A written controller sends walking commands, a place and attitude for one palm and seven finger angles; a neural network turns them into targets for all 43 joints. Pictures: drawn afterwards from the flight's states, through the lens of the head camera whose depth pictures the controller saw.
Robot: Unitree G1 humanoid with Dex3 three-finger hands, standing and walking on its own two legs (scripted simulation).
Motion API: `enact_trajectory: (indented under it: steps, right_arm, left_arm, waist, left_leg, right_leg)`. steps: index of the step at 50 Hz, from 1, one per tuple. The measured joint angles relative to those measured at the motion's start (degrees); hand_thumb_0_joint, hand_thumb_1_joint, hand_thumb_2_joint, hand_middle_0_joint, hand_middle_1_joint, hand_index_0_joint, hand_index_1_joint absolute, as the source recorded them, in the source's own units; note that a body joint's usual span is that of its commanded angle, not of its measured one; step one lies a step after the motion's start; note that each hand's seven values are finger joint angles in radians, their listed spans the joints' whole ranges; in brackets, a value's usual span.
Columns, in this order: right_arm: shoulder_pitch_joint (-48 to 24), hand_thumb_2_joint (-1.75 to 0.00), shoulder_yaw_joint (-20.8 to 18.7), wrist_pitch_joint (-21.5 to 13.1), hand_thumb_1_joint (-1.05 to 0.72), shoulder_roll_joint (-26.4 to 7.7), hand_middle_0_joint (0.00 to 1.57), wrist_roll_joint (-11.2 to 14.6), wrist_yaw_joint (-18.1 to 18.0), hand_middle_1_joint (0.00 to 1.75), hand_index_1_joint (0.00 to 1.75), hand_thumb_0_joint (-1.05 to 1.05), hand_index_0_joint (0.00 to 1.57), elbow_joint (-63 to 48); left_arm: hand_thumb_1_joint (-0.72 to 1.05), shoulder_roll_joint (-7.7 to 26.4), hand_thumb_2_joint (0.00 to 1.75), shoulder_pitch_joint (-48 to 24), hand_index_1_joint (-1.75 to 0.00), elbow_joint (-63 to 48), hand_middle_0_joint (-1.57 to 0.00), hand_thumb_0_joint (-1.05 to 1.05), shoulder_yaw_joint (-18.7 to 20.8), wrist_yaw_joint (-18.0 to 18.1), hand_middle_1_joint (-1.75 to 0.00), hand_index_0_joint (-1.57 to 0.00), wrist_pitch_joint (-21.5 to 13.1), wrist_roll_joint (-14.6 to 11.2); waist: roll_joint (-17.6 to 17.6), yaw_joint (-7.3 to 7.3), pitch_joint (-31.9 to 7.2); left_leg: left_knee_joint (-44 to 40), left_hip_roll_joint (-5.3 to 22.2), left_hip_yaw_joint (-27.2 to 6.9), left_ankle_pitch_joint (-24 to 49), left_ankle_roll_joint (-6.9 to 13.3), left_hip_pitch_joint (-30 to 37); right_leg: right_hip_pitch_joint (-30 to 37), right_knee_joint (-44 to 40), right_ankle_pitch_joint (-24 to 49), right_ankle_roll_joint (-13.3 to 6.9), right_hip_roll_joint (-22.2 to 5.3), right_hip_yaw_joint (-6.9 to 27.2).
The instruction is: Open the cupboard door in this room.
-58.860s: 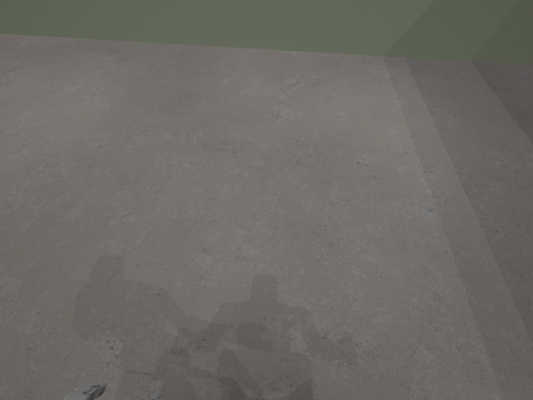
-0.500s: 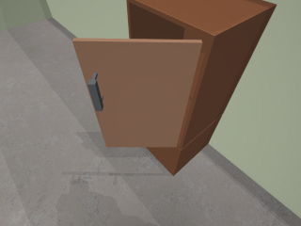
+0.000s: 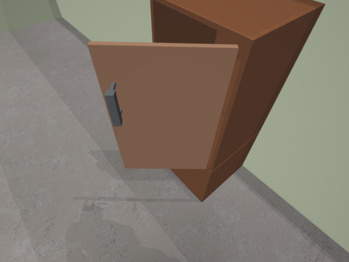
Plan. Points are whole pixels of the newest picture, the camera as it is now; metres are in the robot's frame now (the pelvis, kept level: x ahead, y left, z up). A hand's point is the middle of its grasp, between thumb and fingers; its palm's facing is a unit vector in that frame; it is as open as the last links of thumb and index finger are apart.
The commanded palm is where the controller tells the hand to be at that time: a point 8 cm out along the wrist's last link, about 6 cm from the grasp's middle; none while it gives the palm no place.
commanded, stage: raise the hand with hooked fingers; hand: left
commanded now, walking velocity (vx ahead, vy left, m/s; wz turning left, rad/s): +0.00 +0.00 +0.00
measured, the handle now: (115, 104) +0.52 +0.22 +0.04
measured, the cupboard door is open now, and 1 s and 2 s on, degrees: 49 49 49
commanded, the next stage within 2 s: none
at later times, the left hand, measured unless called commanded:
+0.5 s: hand (85, 257) +0.14 +0.20 -0.04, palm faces +0.17 -0.98 -0.05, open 9.1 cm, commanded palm +0.13 +0.26 -0.03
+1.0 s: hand (71, 217) +0.20 +0.24 +0.00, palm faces +0.09 -0.99 -0.07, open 12.2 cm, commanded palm +0.17 +0.30 +0.02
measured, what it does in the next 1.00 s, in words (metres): lowers itself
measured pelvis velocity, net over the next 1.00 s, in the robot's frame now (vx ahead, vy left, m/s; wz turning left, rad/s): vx -0.04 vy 0.01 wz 0.04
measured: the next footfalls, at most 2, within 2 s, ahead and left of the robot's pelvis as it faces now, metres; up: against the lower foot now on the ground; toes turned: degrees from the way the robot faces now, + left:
none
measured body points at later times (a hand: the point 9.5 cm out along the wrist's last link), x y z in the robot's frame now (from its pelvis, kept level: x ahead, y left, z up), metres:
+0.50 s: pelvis -0.05 -0.01 -0.09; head +0.01 +0.00 +0.36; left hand +0.12 +0.25 -0.04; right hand +0.20 -0.22 -0.13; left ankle -0.03 +0.12 -0.74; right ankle -0.03 -0.10 -0.74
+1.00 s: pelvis -0.04 +0.01 -0.05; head +0.01 +0.01 +0.40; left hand +0.19 +0.29 +0.01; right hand +0.12 -0.25 -0.14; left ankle -0.03 +0.12 -0.74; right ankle -0.03 -0.10 -0.74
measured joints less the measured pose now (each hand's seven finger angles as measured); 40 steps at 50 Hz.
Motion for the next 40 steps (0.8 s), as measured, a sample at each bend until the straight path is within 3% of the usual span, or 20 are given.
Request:
enact_trajectory:
  steps: [1,2,5,7,9,12,14,16,18,22,26,29,33,36,40]
  right_arm:
    - [0.9,-0.9,0.1,-0.4,-0.91,-0.3,0.2,0.8,-0.2,0.3,0.3,0.01,0.2,-2.8]
    - [2.4,-0.9,0.2,-2.5,-0.91,-0.6,0.2,1.4,-1.0,0.3,0.3,0.01,0.2,-5.9]
    - [4.9,-0.9,-0.6,-9.0,-0.91,-1.8,0.2,2.7,-2.4,0.3,0.3,0.01,0.2,-13.1]
    - [4.0,-0.9,-1.2,-11.2,-0.91,-2.7,0.2,2.0,-2.2,0.3,0.3,0.01,0.2,-17.0]
    - [1.9,-0.9,-1.9,-12.5,-0.91,-3.4,0.2,1.3,-1.5,0.3,0.3,0.01,0.2,-20.6]
    - [-1.7,-0.9,-3.0,-13.7,-0.91,-4.0,0.2,0.5,0.5,0.3,0.3,0.01,0.2,-25.9]
    - [-3.7,-0.9,-3.8,-13.6,-0.91,-4.6,0.2,0.7,1.6,0.3,0.3,0.01,0.2,-29.6]
    - [-5.0,-0.9,-4.1,-12.8,-0.91,-5.2,0.2,1.2,1.7,0.3,0.3,0.01,0.2,-33.0]
    - [-5.6,-0.9,-4.1,-11.8,-0.91,-5.8,0.2,1.8,1.0,0.3,0.3,0.01,0.2,-35.7]
    - [-5.3,-0.9,-3.4,-11.2,-0.91,-5.4,0.2,2.0,-0.6,0.3,0.3,0.01,0.2,-38.2]
    - [-3.7,-0.9,-1.1,-11.8,-0.91,-4.1,0.2,1.5,-1.8,0.3,0.3,0.01,0.2,-36.9]
    - [-2.8,-0.9,0.8,-11.8,-0.91,-3.1,0.2,1.7,-2.2,0.3,0.3,0.01,0.2,-34.7]
    - [-0.9,-0.9,2.1,-11.0,-0.91,-1.7,0.2,2.3,-2.5,0.3,0.3,0.01,0.2,-32.5]
    - [1.2,-0.9,2.0,-10.9,-0.91,-1.5,0.2,2.4,-2.6,0.3,0.31,0.02,0.21,-31.9]
    - [3.5,-0.9,1.1,-11.4,-0.91,-2.7,0.2,2.3,-2.7,0.3,0.3,0.02,0.2,-31.4]
  left_arm:
    - [0.91,-0.3,0.9,2.8,-0.3,-8.9,-0.2,0.01,0.7,0.0,-0.3,-0.2,3.2,-2.6]
    - [0.91,-0.6,0.9,6.1,-0.3,-19.7,-0.2,0.01,1.5,0.4,-0.3,-0.2,3.7,-4.2]
    - [0.89,-1.4,0.89,10.7,-0.31,-42.6,-0.2,0.02,1.8,2.6,-0.31,-0.21,-0.7,-8.3]
    - [0.87,-2.1,0.88,8.5,-0.33,-49.1,-0.2,0.02,3.4,1.5,-0.33,-0.21,-6.4,-10.0]
    - [0.84,-2.3,0.87,5.0,-0.34,-51.0,-0.21,0.02,5.7,-1.5,-0.35,-0.21,-14.2,-11.3]
    - [0.79,-2.0,0.85,2.0,-0.38,-51.7,-0.21,0.01,7.9,-9.2,-0.38,-0.21,-26.8,-13.1]
    - [0.75,-1.4,0.83,1.8,-0.4,-51.9,-0.21,0.01,8.4,-14.7,-0.41,-0.21,-32.0,-13.8]
    - [0.7,-0.9,0.81,3.2,-0.43,-53.0,-0.21,0.01,8.4,-18.3,-0.43,-0.22,-31.3,-14.9]
    - [0.66,-0.6,0.79,5.2,-0.46,-54.1,-0.22,0.01,8.4,-19.4,-0.46,-0.22,-27.8,-15.7]
    - [0.56,-0.1,0.75,9.3,-0.52,-58.4,-0.23,0.01,9.3,-15.8,-0.52,-0.23,-23.0,-15.4]
    - [0.47,1.6,0.71,9.5,-0.58,-63.6,-0.23,0.02,9.9,-14.4,-0.58,-0.23,-24.6,-14.9]
    - [0.4,3.1,0.69,5.5,-0.62,-63.4,-0.24,0.02,10.3,-16.8,-0.62,-0.24,-24.3,-15.8]
    - [0.31,4.8,0.65,1.1,-0.68,-60.6,-0.24,0.01,11.8,-19.6,-0.68,-0.25,-18.6,-17.2]
    - [0.24,5.2,0.62,0.9,-0.73,-59.5,-0.25,0.01,13.3,-19.2,-0.73,-0.25,-15.5,-18.0]
    - [0.15,5.1,0.58,1.7,-0.79,-59.0,-0.26,0.01,14.9,-17.8,-0.79,-0.26,-16.4,-18.5]
  waist:
    - [0.3,-0.06,0.5]
    - [0.2,0.4,0.7]
    - [1.0,-0.38,-0.8]
    - [1.5,-1.5,-2.6]
    - [1.3,-1.76,-4.9]
    - [0.0,-1.4,-8.1]
    - [-0.8,-0.88,-9.0]
    - [-1.4,-0.23,-9.4]
    - [-1.5,0.46,-9.5]
    - [-0.6,1.79,-8.7]
    - [0.5,2.23,-8.1]
    - [1.5,1.85,-7.6]
    - [2.4,0.56,-7.2]
    - [2.7,-0.56,-7.3]
    - [2.7,-1.26,-7.3]
  left_leg:
    - [1.1,0.1,0.0,-0.5,0.1,-0.6]
    - [1.4,-0.2,0.2,-0.7,0.3,-0.8]
    - [3.9,-1.3,-0.8,-1.2,0.7,-3.4]
    - [7.9,-1.7,-1.8,-2.3,0.9,-8.1]
    - [13.1,-1.7,-1.7,-4.0,0.8,-14.1]
    - [22.7,-0.9,-0.7,-7.5,0.6,-24.1]
    - [29.0,-0.5,-0.4,-10.0,0.5,-29.8]
    - [33.8,-0.3,-0.4,-11.8,0.4,-33.6]
    - [37.1,-0.3,-0.9,-13.1,0.3,-36.2]
    - [40.3,0.2,-3.0,-14.2,-0.1,-38.4]
    - [41.0,0.5,-5.2,-14.1,-0.3,-39.3]
    - [40.6,0.7,-6.1,-13.6,-0.4,-39.6]
    - [38.1,0.9,-5.5,-12.4,-0.4,-37.8]
    - [35.1,0.9,-4.4,-11.4,-0.1,-35.4]
    - [31.9,0.7,-3.3,-10.5,0.2,-32.7]
  right_leg:
    - [-0.4,0.6,-0.1,0.1,0.1,0.0]
    - [-1.1,1.7,-0.4,0.1,-0.2,0.2]
    - [-3.7,5.4,-2.3,0.4,-1.6,-0.8]
    - [-7.7,9.2,-3.7,0.5,-2.2,-1.8]
    - [-13.9,14.5,-5.4,0.4,-2.5,-1.7]
    - [-24.5,24.5,-8.7,-0.1,-2.3,-0.6]
    - [-30.3,30.7,-11.0,-0.4,-2.2,-0.3]
    - [-34.2,35.2,-11.4,-0.4,-2.2,-0.1]
    - [-36.4,38.5,-13.4,-0.6,-2.3,-0.6]
    - [-37.3,40.1,-15.0,-1.3,-1.8,-2.6]
    - [-36.7,39.1,-14.6,-1.5,-1.4,-4.7]
    - [-36.3,38.0,-14.0,-1.6,-1.1,-5.6]
    - [-34.9,35.5,-12.6,-1.5,-0.9,-5.1]
    - [-33.0,32.9,-11.4,-1.1,-0.8,-4.0]
    - [-30.9,30.3,-10.4,-0.7,-0.9,-2.9]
